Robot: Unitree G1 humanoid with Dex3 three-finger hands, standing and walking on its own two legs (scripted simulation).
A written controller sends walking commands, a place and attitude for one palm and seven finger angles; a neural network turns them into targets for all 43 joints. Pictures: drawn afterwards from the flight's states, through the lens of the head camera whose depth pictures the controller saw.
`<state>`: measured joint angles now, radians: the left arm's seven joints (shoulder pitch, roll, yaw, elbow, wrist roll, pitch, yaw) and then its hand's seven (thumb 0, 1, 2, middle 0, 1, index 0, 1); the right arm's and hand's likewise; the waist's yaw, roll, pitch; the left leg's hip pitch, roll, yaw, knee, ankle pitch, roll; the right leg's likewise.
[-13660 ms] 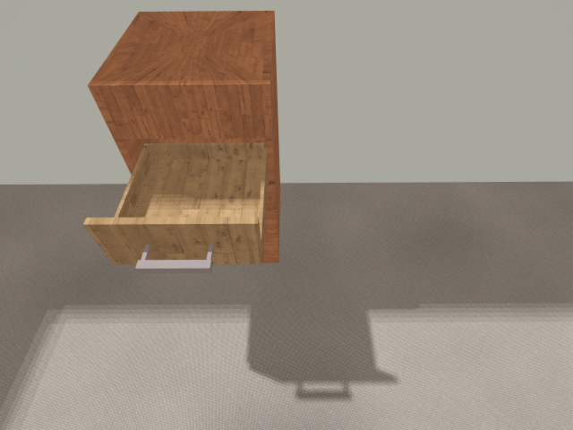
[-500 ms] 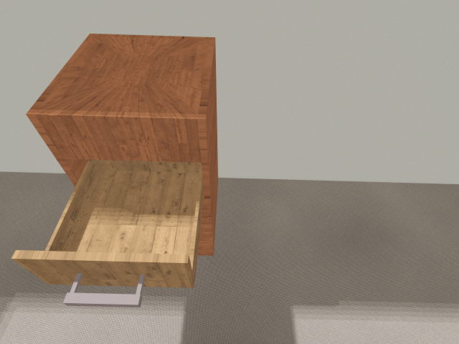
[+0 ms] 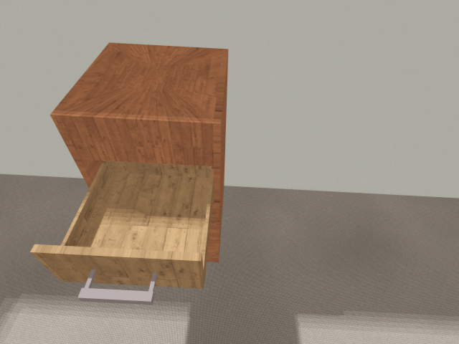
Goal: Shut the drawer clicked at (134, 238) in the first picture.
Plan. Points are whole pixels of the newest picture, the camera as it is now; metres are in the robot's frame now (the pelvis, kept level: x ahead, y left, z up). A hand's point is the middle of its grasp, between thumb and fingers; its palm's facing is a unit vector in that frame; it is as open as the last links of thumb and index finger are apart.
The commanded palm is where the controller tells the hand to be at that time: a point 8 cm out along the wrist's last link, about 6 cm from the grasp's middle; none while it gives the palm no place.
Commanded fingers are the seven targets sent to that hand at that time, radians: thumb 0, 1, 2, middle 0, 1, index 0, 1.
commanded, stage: raise the hand and make a fist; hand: left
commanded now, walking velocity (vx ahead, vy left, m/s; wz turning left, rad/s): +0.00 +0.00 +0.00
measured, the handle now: (120, 286) +0.28 +0.28 -0.21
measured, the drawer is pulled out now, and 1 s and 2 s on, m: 0.30 0.30 0.30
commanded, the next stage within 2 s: bring the fist close to the handle in 1.98 s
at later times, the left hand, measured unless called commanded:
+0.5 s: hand out of the picture +0.14 +0.14 -0.08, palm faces -0.03 -1.00 +0.06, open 5.9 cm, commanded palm +0.09 +0.23 -0.08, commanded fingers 0.00 0.90 0.90 -0.64 -0.78 -0.64 -0.78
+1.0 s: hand out of the picture +0.13 +0.21 -0.09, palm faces +0.14 -0.99 -0.08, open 3.5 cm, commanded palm +0.07 +0.26 -0.10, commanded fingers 0.00 0.90 0.90 -1.14 -1.32 -1.14 -1.32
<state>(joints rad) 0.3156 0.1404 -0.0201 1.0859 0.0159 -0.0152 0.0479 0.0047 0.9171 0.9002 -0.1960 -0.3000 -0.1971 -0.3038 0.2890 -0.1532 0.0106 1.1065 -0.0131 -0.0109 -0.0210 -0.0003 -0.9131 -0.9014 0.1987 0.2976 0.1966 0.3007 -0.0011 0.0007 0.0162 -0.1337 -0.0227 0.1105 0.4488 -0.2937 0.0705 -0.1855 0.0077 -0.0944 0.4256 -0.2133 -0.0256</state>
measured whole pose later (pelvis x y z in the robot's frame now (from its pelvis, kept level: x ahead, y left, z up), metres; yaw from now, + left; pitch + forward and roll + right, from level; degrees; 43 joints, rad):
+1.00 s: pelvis -0.04 -0.04 -0.12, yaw +4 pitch +21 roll -2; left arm 0.53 0.26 0.31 -0.03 -0.35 -0.42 -0.36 0.01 0.90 0.90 -0.94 -1.11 -0.94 -1.11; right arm 0.20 -0.18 -0.05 0.62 0.05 -0.21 -0.03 0.01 -0.90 -0.90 0.20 0.30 0.20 0.30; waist 0.00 0.01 -0.16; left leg -1.10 0.01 0.01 1.32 -0.59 0.03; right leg -1.11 0.02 -0.17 1.25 -0.51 -0.11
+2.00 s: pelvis -0.05 +0.02 -0.15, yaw +3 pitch +24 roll -5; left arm 0.63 0.26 0.21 -0.17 -0.31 -0.44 -0.33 0.01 0.90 0.90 -1.39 -1.60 -1.39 -1.60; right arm 0.15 -0.22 -0.03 0.49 0.05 -0.21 0.00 0.01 -0.90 -0.90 0.20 0.30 0.20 0.30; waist 0.02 0.02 -0.19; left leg -1.23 -0.03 0.05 1.43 -0.62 0.11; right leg -1.23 -0.02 -0.14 1.35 -0.53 -0.03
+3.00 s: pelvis -0.06 -0.02 -0.21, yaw +2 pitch +31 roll -5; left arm 0.23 0.33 0.33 0.19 -0.39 -0.53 -0.48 0.01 0.90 0.90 -1.39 -1.60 -1.40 -1.60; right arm 0.10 -0.27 0.00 0.57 0.04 -0.20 -0.01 0.01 -0.90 -0.90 0.20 0.30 0.20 0.30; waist -0.01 0.01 -0.20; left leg -1.54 0.01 0.01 1.69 -0.69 0.07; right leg -1.54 -0.01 -0.19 1.59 -0.60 -0.09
